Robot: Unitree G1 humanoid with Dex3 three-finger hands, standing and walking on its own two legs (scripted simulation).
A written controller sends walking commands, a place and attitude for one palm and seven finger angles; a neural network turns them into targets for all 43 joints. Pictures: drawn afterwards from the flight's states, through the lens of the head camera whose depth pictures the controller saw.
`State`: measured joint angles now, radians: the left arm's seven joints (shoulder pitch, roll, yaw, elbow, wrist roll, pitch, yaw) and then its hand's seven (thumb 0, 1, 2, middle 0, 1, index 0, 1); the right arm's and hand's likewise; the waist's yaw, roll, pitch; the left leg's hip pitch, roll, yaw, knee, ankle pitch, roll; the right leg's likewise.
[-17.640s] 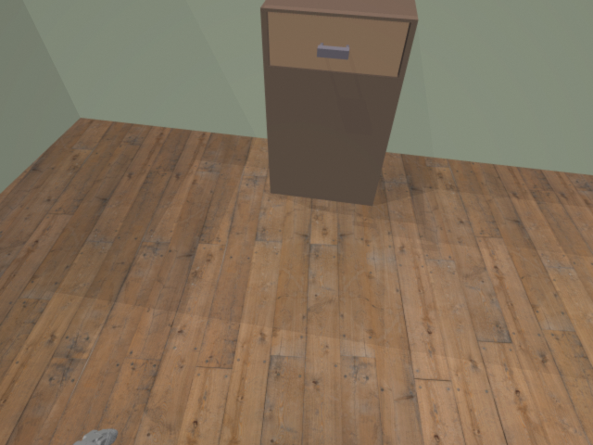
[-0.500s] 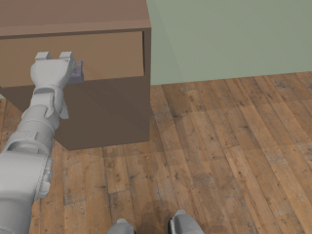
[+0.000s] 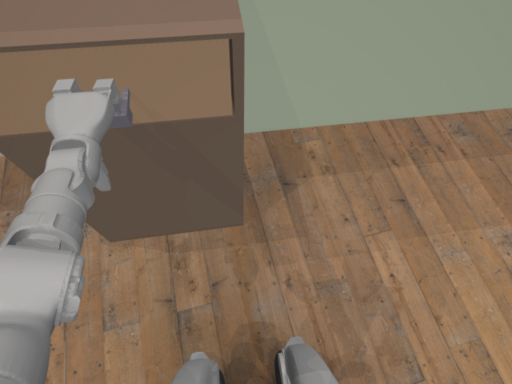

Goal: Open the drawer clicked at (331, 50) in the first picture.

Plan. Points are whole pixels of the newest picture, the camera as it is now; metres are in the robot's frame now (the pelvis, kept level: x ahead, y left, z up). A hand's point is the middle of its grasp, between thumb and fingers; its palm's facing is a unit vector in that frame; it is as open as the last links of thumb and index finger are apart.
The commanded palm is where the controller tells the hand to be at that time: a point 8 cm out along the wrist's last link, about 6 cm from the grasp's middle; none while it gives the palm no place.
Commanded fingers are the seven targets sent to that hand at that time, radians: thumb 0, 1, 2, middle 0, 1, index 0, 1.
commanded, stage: close the thumb around the handle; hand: left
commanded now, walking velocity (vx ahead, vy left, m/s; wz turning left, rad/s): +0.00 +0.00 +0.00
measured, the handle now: (98, 106) +0.58 +0.23 +0.03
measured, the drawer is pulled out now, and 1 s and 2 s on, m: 0.00 0.00 0.06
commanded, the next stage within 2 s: pull the drawer open in 0.70 s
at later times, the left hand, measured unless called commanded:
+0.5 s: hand (96, 136) +0.51 +0.23 +0.03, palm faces -0.03 -0.01 -1.00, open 7.8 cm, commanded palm +0.49 +0.23 +0.06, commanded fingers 0.00 0.90 0.90 -0.40 -1.35 -0.40 -1.35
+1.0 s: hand (97, 139) +0.51 +0.22 +0.02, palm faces -0.04 +0.00 -1.00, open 7.5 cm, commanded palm +0.47 +0.22 +0.06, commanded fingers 0.00 0.90 0.90 -0.40 -1.35 -0.40 -1.35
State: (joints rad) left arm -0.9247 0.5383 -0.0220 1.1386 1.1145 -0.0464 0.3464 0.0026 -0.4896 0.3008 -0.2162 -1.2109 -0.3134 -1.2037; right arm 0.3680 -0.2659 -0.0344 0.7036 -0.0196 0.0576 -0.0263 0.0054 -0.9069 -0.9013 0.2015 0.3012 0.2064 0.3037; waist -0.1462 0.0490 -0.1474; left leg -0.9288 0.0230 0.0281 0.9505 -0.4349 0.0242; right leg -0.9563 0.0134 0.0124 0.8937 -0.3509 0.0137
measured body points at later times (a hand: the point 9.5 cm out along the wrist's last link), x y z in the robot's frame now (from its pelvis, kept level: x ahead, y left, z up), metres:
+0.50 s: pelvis +0.01 +0.00 +0.01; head +0.13 +0.00 +0.44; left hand +0.51 +0.22 +0.08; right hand +0.02 -0.28 -0.12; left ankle +0.00 +0.10 -0.68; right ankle +0.03 -0.13 -0.68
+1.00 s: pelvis +0.01 +0.00 +0.00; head +0.13 +0.00 +0.44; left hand +0.51 +0.22 +0.08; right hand +0.01 -0.27 -0.12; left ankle +0.00 +0.10 -0.68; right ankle +0.03 -0.13 -0.68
